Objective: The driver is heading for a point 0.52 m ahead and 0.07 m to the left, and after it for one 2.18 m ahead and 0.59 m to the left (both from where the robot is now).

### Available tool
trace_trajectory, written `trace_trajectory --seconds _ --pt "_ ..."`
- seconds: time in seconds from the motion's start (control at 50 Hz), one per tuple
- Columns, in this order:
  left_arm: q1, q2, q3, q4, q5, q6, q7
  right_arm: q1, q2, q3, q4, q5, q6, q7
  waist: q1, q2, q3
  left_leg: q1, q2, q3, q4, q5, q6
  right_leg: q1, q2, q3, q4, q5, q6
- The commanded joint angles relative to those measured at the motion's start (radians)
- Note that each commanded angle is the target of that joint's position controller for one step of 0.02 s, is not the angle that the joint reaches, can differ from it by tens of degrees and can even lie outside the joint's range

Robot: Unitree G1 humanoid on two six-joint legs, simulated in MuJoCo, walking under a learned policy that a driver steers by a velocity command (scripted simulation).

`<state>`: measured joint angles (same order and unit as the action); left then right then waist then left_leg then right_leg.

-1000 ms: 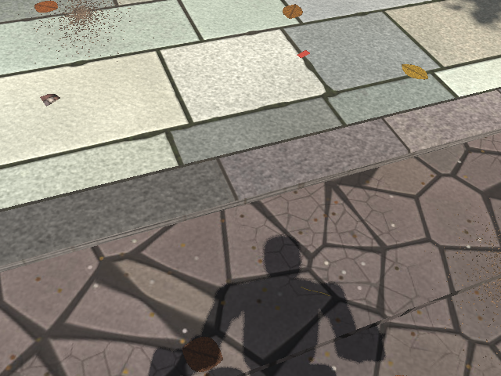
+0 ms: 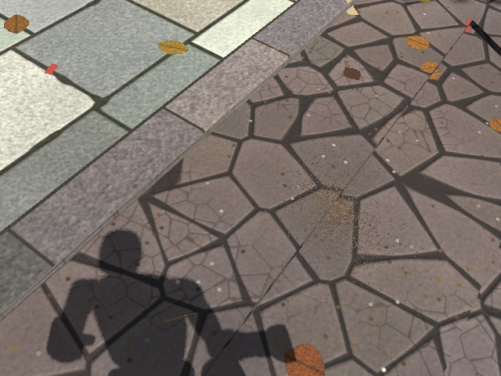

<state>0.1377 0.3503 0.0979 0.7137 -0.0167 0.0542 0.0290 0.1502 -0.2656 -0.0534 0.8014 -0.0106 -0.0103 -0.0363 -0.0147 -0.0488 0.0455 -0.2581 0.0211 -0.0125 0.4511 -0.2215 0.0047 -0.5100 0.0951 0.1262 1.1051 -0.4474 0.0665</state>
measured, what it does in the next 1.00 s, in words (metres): walks ahead: right foot, then left foot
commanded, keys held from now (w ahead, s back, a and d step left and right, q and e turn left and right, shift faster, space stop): no key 0.28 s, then w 0.72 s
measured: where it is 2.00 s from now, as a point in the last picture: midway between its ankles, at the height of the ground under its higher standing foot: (244, 274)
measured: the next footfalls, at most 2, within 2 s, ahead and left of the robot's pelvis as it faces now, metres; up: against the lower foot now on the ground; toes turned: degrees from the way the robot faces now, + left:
right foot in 0.18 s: +0.03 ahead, -0.14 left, +0.00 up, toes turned +1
left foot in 0.62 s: +0.13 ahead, +0.11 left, +0.00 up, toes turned +0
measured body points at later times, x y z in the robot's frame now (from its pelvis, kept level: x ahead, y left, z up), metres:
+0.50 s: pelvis +0.02 -0.02 +0.00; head +0.03 -0.02 +0.45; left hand +0.12 +0.24 -0.12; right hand +0.13 -0.31 -0.11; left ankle +0.02 +0.10 -0.71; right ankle -0.01 -0.14 -0.74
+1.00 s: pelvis +0.21 +0.02 +0.00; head +0.24 +0.03 +0.45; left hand +0.44 +0.24 -0.09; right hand +0.18 -0.25 -0.12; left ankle +0.09 +0.11 -0.74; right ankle +0.40 -0.15 -0.69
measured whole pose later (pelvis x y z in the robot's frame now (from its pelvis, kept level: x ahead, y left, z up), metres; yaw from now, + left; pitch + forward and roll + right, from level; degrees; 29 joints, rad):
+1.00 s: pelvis +0.21 +0.02 +0.00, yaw -2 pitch +2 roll +0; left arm 0.08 0.27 0.05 0.70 -0.02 -0.07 -0.03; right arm 0.41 -0.26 -0.02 0.92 0.00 -0.07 0.00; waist -0.09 -0.05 0.02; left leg 0.09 -0.04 0.04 0.17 -0.28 0.05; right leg -0.67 -0.08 0.00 0.64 0.06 0.01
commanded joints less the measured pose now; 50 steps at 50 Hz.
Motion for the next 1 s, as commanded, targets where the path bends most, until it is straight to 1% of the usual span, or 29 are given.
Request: trace_trajectory --seconds 0.02,0.06,0.1,0.14,0.16,0.18,0.2,0.22,0.24,0.26,0.3,0.32,0.36,0.4,0.44,0.48,0.52,0.56,0.6,0.62,0.64,0.66,0.68,0.7,0.72,0.76,0.86,0.92,1.0 --pt "-0.017 0.016 -0.006 -0.074 -0.001 -0.01 0.0 -0.027 -0.145 -0.027 -0.061 0.002 -0.001 -0.01 0.001 0.217 -0.113 0.197 0.204 -0.169 -0.094 0.414 0.212 -0.037 -0.035 -0.038 -0.122 0.002 0.029" --pt "-0.041 -0.011 -0.024 -0.084 0.002 -0.009 -0.006 -0.023 -0.17 -0.033 -0.053 0.007 0.01 -0.008 -0.017 0.25 -0.111 0.161 0.189 -0.137 -0.098 0.345 0.207 0.083 -0.06 -0.094 -0.322 -0.017 0.026" --pt "-0.037 0.009 -0.021 -0.08 0.0 -0.009 -0.012 0.003 -0.194 -0.039 -0.04 0.014 0.018 -0.004 -0.033 0.269 -0.108 0.146 0.203 -0.159 -0.093 0.322 0.214 0.165 -0.059 -0.134 -0.464 0.034 0.016" --pt "0.046 0.016 -0.016 -0.043 0.008 -0.012 -0.019 -0.017 -0.176 -0.028 -0.038 0.029 0.014 0.0 0.018 0.247 -0.11 0.088 0.196 -0.148 -0.047 0.361 0.184 0.319 -0.052 -0.162 -0.707 0.244 -0.031" --pt "0.053 0.037 -0.013 -0.04 0.013 -0.012 -0.018 0.032 -0.159 -0.021 -0.017 0.033 0.007 0.003 0.017 0.209 -0.11 0.034 0.178 -0.133 -0.031 0.301 0.132 0.413 -0.074 -0.123 -0.791 0.342 -0.065" --pt "0.074 0.086 -0.007 -0.047 0.021 -0.01 -0.011 0.058 -0.12 -0.006 -0.016 0.005 -0.005 0.011 -0.001 0.067 -0.164 -0.057 0.119 -0.072 0.076 0.136 0.054 0.551 -0.208 0.038 -0.773 0.549 -0.107" --pt "0.018 0.115 -0.01 -0.05 0.038 -0.008 -0.011 0.073 -0.059 0.011 -0.031 -0.013 -0.019 0.016 -0.055 -0.158 -0.158 -0.097 0.037 0.015 0.081 -0.148 -0.016 0.458 -0.338 0.148 -0.74 0.616 -0.221" --pt "-0.026 0.043 -0.026 -0.066 0.04 -0.022 -0.018 0.008 -0.106 0.006 -0.031 -0.017 -0.018 0.011 -0.014 -0.113 -0.132 -0.024 0.044 -0.002 0.082 -0.162 -0.047 0.359 -0.336 0.155 -0.773 0.478 -0.272" --pt "-0.051 0.01 -0.038 -0.056 0.044 -0.034 -0.022 -0.017 -0.118 0.002 -0.028 -0.012 -0.017 0.011 -0.021 -0.087 -0.104 0.001 0.042 -0.003 0.043 -0.07 -0.049 0.339 -0.28 0.113 -0.776 0.369 -0.236" --pt "-0.042 0.021 -0.035 -0.045 0.043 -0.044 -0.022 -0.026 -0.111 0.004 -0.017 -0.013 -0.016 0.007 -0.012 -0.084 -0.098 0.021 0.037 0.001 0.022 0.01 -0.053 0.338 -0.229 0.077 -0.767 0.292 -0.193" --pt "-0.006 0.028 -0.036 -0.022 0.036 -0.057 -0.02 0.005 -0.129 0.002 0.001 -0.011 -0.007 0.001 -0.001 -0.098 -0.077 0.04 0.034 0.007 0.017 0.017 -0.057 0.306 -0.206 0.074 -0.797 0.155 -0.165" --pt "0.019 0.033 -0.036 -0.012 0.032 -0.055 -0.018 0.009 -0.124 0.001 0.012 -0.001 -0.006 0.002 0.011 -0.093 -0.054 0.018 0.007 0.041 0.055 -0.067 -0.054 0.294 -0.202 0.091 -0.825 -0.015 -0.171" --pt "0.09 0.095 -0.016 0.005 0.018 -0.051 -0.014 -0.035 -0.127 -0.002 -0.002 0.017 -0.017 0.004 0.061 -0.128 0.028 -0.146 -0.027 0.077 0.178 -0.189 -0.031 0.312 -0.28 0.227 -0.907 -0.282 -0.238" --pt "0.147 0.104 -0.011 0.021 0.018 -0.068 -0.007 -0.085 -0.138 -0.009 -0.029 0.031 -0.04 0.016 0.092 -0.155 0.077 -0.316 0.024 0.003 0.357 -0.291 0.009 0.372 -0.384 0.375 -0.964 -0.266 -0.309" --pt "0.142 0.075 -0.015 0.019 0.006 -0.089 -0.003 -0.059 -0.141 -0.016 -0.022 0.041 -0.063 0.034 0.069 -0.095 0.055 -0.424 0.069 -0.036 0.437 -0.292 0.041 0.474 -0.408 0.384 -0.958 -0.176 -0.326" --pt "0.101 0.067 -0.015 0.006 -0.002 -0.095 -0.006 -0.064 -0.117 -0.007 -0.014 0.038 -0.082 0.05 0.056 -0.05 0.031 -0.369 0.075 -0.012 0.332 -0.232 0.048 0.473 -0.363 0.281 -0.957 -0.056 -0.298" --pt "0.078 0.086 -0.008 0.001 -0.005 -0.094 -0.016 -0.056 -0.095 0.005 -0.003 0.029 -0.09 0.063 0.043 -0.055 0.0 -0.207 0.043 0.034 0.211 -0.15 0.037 0.391 -0.307 0.169 -0.944 0.062 -0.28" --pt "0.073 0.096 -0.003 0.005 -0.014 -0.089 -0.026 0.002 -0.108 0.003 0.025 0.029 -0.088 0.07 0.008 -0.052 -0.027 -0.02 0.003 0.077 0.093 0.001 0.024 0.296 -0.28 0.108 -0.904 0.097 -0.267" --pt "0.085 0.063 -0.014 0.012 -0.005 -0.088 -0.032 0.136 -0.138 -0.012 0.078 0.034 -0.08 0.063 -0.05 -0.026 -0.058 0.2 -0.03 0.09 0.044 0.038 0.02 0.176 -0.242 0.071 -0.8 0.081 -0.23" --pt "0.079 0.014 -0.031 0.011 0.005 -0.093 -0.035 0.219 -0.171 -0.023 0.093 0.038 -0.079 0.052 -0.09 0.022 -0.077 0.312 0.039 -0.007 0.002 -0.014 0.048 0.095 -0.19 0.014 -0.648 0.089 -0.184" --pt "0.068 -0.066 -0.055 -0.025 0.023 -0.104 -0.036 0.304 -0.266 -0.039 0.092 0.027 -0.078 0.041 -0.105 0.263 -0.117 0.413 0.27 -0.354 -0.151 -0.185 0.144 -0.062 -0.081 -0.113 -0.28 -0.008 -0.101" --pt "0.066 -0.006 -0.038 -0.059 -0.004 -0.12 -0.028 0.317 -0.31 -0.048 0.097 0.012 -0.084 0.052 -0.097 0.344 -0.109 0.395 0.391 -0.691 -0.289 -0.459 0.277 -0.224 -0.035 -0.07 -0.06 -0.141 -0.087" --pt "0.077 0.06 -0.022 -0.049 -0.026 -0.131 -0.028 0.231 -0.242 -0.029 0.07 0.015 -0.092 0.054 -0.066 0.238 -0.019 0.345 0.38 -0.651 -0.299 -0.555 0.271 -0.308 -0.114 -0.022 0.044 -0.066 -0.103" --pt "0.077 0.074 -0.018 -0.038 -0.027 -0.137 -0.033 0.182 -0.192 -0.015 0.052 0.014 -0.097 0.054 -0.047 0.211 0.026 0.31 0.327 -0.537 -0.296 -0.476 0.23 -0.327 -0.149 -0.033 0.054 0.037 -0.116" --pt "0.079 0.06 -0.018 -0.024 -0.014 -0.14 -0.033 0.149 -0.178 -0.009 0.041 0.007 -0.099 0.055 -0.03 0.17 0.028 0.283 0.282 -0.445 -0.299 -0.36 0.202 -0.31 -0.175 -0.046 0.033 0.114 -0.119" --pt "0.064 0.042 -0.016 -0.02 0.004 -0.139 -0.038 0.143 -0.156 0.0 0.036 0.003 -0.097 0.055 -0.017 0.147 0.032 0.238 0.227 -0.31 -0.315 -0.144 0.176 -0.258 -0.205 -0.057 -0.026 0.224 -0.105" --pt "-0.02 -0.009 -0.029 -0.055 0.008 -0.129 -0.04 0.201 -0.161 0.0 0.056 0.008 -0.087 0.041 -0.034 0.113 0.024 0.252 0.186 -0.136 -0.332 0.23 0.187 -0.272 -0.202 -0.106 -0.211 0.383 -0.047" --pt "-0.119 -0.036 -0.042 -0.088 0.002 -0.136 -0.052 0.234 -0.164 0.0 0.065 0.012 -0.078 0.032 -0.063 0.12 0.043 0.224 0.163 -0.068 -0.346 0.277 0.174 -0.207 -0.18 -0.139 -0.391 0.501 -0.04" --pt "-0.223 -0.041 -0.049 -0.128 -0.006 -0.145 -0.077 0.294 -0.172 -0.005 0.089 0.02 -0.066 0.028 -0.084 0.115 0.086 0.276 0.202 -0.053 -0.338 0.299 0.178 -0.176 -0.15 -0.151 -0.535 0.54 -0.067"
